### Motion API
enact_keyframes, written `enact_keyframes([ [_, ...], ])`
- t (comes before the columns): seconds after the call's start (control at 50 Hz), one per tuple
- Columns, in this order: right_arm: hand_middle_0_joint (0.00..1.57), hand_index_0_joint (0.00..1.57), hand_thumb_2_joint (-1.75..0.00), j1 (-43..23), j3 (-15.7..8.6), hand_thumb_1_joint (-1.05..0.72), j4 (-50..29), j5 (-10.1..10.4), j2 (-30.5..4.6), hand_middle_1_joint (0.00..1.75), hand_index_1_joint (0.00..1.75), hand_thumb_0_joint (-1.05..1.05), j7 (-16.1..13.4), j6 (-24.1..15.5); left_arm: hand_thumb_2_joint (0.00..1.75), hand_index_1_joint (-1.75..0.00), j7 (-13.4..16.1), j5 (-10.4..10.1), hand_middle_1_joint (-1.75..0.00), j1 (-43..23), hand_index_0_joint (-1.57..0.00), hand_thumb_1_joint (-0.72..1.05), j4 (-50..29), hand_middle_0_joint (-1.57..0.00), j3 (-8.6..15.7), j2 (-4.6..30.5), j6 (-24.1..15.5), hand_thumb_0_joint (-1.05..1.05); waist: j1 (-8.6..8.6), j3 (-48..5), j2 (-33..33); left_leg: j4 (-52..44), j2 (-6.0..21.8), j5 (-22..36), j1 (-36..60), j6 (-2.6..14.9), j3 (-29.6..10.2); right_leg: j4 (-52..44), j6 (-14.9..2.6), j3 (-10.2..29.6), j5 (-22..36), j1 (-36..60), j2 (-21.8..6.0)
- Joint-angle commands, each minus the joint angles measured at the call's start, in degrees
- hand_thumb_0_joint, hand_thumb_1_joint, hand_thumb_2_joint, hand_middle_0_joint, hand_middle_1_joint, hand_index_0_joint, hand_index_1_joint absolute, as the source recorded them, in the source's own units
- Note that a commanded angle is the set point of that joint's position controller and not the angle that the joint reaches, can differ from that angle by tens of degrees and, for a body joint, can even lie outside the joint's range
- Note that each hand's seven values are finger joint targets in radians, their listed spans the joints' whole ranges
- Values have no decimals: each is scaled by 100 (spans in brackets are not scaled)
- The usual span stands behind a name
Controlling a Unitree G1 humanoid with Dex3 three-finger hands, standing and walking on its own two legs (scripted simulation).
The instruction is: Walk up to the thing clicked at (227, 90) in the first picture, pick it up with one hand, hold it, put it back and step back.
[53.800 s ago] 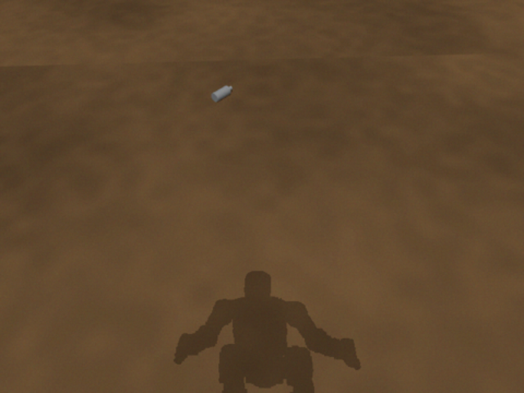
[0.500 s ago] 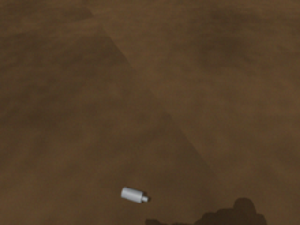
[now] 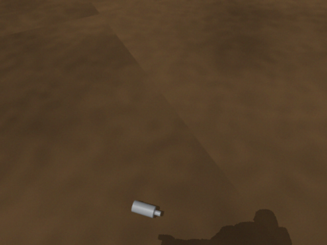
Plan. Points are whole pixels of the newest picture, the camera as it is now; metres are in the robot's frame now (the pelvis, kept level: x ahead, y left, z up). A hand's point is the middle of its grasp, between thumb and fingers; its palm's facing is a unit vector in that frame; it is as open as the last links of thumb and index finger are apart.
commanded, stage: step back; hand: left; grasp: from above
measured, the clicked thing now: (146, 209) +0.41 +0.15 -0.75
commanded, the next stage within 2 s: none
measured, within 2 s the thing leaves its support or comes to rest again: neither
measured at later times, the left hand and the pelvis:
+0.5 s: hand out of the picture +0.06 +0.30 -0.18, palm faces -0.07 -0.93 -0.36, open 7.3 cm; pelvis -0.08 +0.05 -0.02, yaw -2 degrees
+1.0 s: hand out of the picture -0.07 +0.29 -0.15, palm faces -0.03 -0.91 -0.40, open 7.4 cm; pelvis -0.21 +0.03 -0.02, yaw -1 degrees
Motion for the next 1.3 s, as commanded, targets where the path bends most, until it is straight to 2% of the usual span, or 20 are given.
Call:
enact_keyframes([
  [0.0, 20, 20, -90, -144, -328, -90, -573, 125, -1338, 30, 30, 0, -78, -2, 90, -30, 173, -101, -30, -67, -20, 90, -634, -20, 437, 1560, -51, 0, -9, -679, -181, 1014, 300, 2342, -165, 461, -204, 425, -498, 554, 2691, 71, -771],
  [0.14, 20, 20, -90, 345, -475, -90, -1029, 47, -1257, 30, 30, 0, 26, 255, 90, -30, 199, 117, -30, -689, -20, 90, -1471, -20, 515, 1821, 69, 0, -168, -603, -1160, 3283, -329, -1953, -631, 472, -167, 463, -1510, 1386, 2517, -1161, -2013],
  [0.18, 20, 20, -90, 568, -499, -90, -1076, 67, -1210, 30, 30, 0, 49, 218, 90, -30, 213, 136, -30, -840, -20, 90, -1597, -20, 469, 1741, 85, 0, -264, -503, -1173, 2498, -243, -1399, -754, 432, -4, 819, -1199, 1084, 2390, -1007, -1654],
  [0.22, 20, 20, -90, 675, -548, -90, -1080, -29, -1310, 30, 30, 0, 18, 117, 90, -30, 199, 59, -30, -708, -20, 90, -1679, -20, 430, 1584, 170, 0, -249, -527, -398, 675, 84, 1178, -568, 447, -115, 1877, -602, 556, 1591, -841, -883],
  [0.26, 20, 20, -90, 574, -681, -90, -1270, -193, -1902, 30, 30, 0, -16, 19, 90, -30, 250, -20, -30, -419, -20, 90, -1755, -20, 372, 1150, 300, 0, -85, -504, 874, 218, 1496, 3757, -27, 1161, -2101, 3747, -213, 749, -2399, -2001, 637],
  [0.28, 20, 20, -90, 577, -726, -90, -1342, -107, -2144, 30, 30, 0, -33, 9, 90, -30, 304, -5, -30, -224, -20, 90, -1743, -20, 370, 1204, 317, 0, -168, -811, 957, 311, 1857, 4169, 64, 1468, -2282, 4392, -219, 1180, -2772, -2044, 745],
  [0.36, 20, 20, -90, -145, -610, -90, -1679, -148, -1635, 30, 30, 0, -191, 1, 90, -30, 304, -34, -30, 61, -20, 90, -1582, -20, 413, 1414, 303, 0, 147, -587, 854, 527, 1303, 3019, -105, 1383, -1273, 5176, -118, 1285, -1820, -2303, 604],
  [0.56, 20, 20, -90, 378, -639, -90, -1928, -104, -1628, 30, 30, 0, -214, -2, 90, -30, 136, 56, -30, 280, -20, 90, -1878, -20, 534, 1289, 208, 0, -168, -829, 810, 705, 1453, 2288, 485, 1629, -1113, 3111, 95, 632, -1697, -1791, 263],
  [0.66, 20, 20, -90, -23, -572, -90, -1989, 4, -1575, 30, 30, 0, -149, 150, 90, -30, 99, 173, -30, 1182, -20, 90, -1527, -20, 601, 1277, 112, 0, 249, -926, 613, 1301, 966, 634, -1026, 843, -671, 424, -277, 432, 66, 6, -7],
  [0.68, 20, 20, -90, 161, -493, -90, -2006, 45, -1275, 30, 30, 0, -138, 171, 90, -30, 95, 263, -30, 984, -20, 90, -1655, -20, 720, 1748, 67, 0, 81, -633, -740, 2272, 164, -824, -2298, 396, -354, 60, -616, 2184, -56, 216, -1041],
  [0.7, 20, 20, -90, -150, -523, -90, -2045, 55, -1236, 30, 30, 0, -209, 204, 90, -30, 84, 177, -30, 552, -20, 90, -1880, -20, 822, 2361, 98, 0, 330, -235, -1707, 3714, -706, -2471, -2043, 180, -112, -541, -1723, 3383, -13, -1328, -2301],
  [0.72, 20, 20, -90, -64, -603, -90, -1925, 12, -1460, 30, 30, 0, -219, 238, 90, -30, 107, 210, -30, 185, -20, 90, -2122, -20, 793, 2269, 49, 0, 205, 85, -1381, 4752, -615, -2454, -1753, 99, -691, -572, -1923, 3556, 166, -1970, -2448],
  [0.78, 20, 20, -90, 616, -524, -90, -1622, 127, -1355, 30, 30, 0, -199, 168, 90, -30, 160, 152, -30, -492, -20, 90, -2267, -20, 662, 1611, 40, 0, -277, 48, -802, 4973, -880, -1528, -1803, 124, -684, 94, -1095, 1436, 1363, -1483, -1201],
  [0.94, 20, 20, -90, 496, -433, -90, -1853, 7, -1226, 30, 30, 0, -195, 81, 90, -30, 230, 158, -30, 479, -20, 90, -2311, -20, 611, 1535, 112, 0, 353, -737, -1053, 2347, -335, -1968, -1749, 91, -63, 961, -1278, 1474, 2925, 647, -1464],
  [1.0, 20, 20, -90, 1114, -530, -90, -1592, -54, -1244, 30, 30, 0, -144, 30, 90, -30, 176, 54, -30, 93, -20, 90, -2451, -20, 546, 1660, 203, 0, -90, -861, -914, 272, -268, -257, -503, 248, 311, 1462, -901, 1180, 2334, -143, -1203],
  [1.02, 20, 20, -90, 1029, -603, -90, -1639, -134, -1458, 30, 30, 0, -140, 9, 90, -30, 162, 38, -30, 137, -20, 90, -2508, -20, 481, 1457, 235, 0, -47, -796, -377, 203, 184, 287, -165, 402, -494, 1704, -546, 1037, 1331, -889, -847],
  [1.06, 20, 20, -90, 626, -771, -90, -1879, -160, -2346, 30, 30, 0, -63, 17, 90, -30, 241, 32, -30, -169, -20, 90, -2562, -20, 557, 1411, 241, 0, -299, -599, 1297, -100, 2099, 1984, -600, 1726, -2636, 3803, -86, 675, -2583, -1934, 568],
  [1.08, 20, 20, -90, 498, -767, -90, -1862, -164, -2200, 30, 30, 0, -91, -6, 90, -30, 284, 93, -30, -264, -20, 90, -2465, -20, 583, 1438, 254, 0, -274, -469, 959, -94, 2164, 2023, -896, 1889, -2607, 4659, -134, 1199, -2565, -1895, 625],
  [1.14, 20, 20, -90, -41, -575, -90, -1988, -159, -1627, 30, 30, 0, -175, -24, 90, -30, 241, -14, -30, 312, -20, 90, -2192, -20, 594, 1391, 255, 0, 191, -298, 655, 316, 1350, 2375, -468, 1377, -1191, 5328, -142, 1237, -1756, -2299, 665],
  [1.28, 20, 20, -90, 349, -626, -90, -2078, -114, -1623, 30, 30, 0, -194, 8, 90, -30, 143, 65, -30, 400, -20, 90, -2163, -20, 578, 1305, 203, 0, -155, -522, 864, 569, 1449, 2243, 297, 1722, -1058, 3868, 217, 718, -1815, -2043, 409],
])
